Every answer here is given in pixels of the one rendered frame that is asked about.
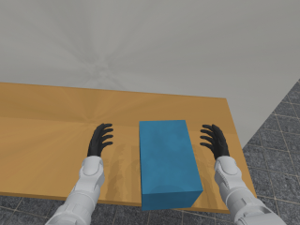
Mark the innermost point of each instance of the robot right hand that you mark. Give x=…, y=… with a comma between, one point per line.
x=218, y=145

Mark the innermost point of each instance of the table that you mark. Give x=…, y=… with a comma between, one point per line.
x=45, y=132

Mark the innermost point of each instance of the robot right forearm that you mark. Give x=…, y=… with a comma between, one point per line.
x=234, y=193

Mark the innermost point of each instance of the robot right upper arm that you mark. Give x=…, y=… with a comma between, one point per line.
x=262, y=219

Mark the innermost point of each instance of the carton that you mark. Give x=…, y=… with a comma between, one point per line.
x=169, y=174

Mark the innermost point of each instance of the robot left hand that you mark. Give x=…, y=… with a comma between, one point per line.
x=97, y=143

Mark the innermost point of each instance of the robot left forearm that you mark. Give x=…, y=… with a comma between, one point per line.
x=82, y=200

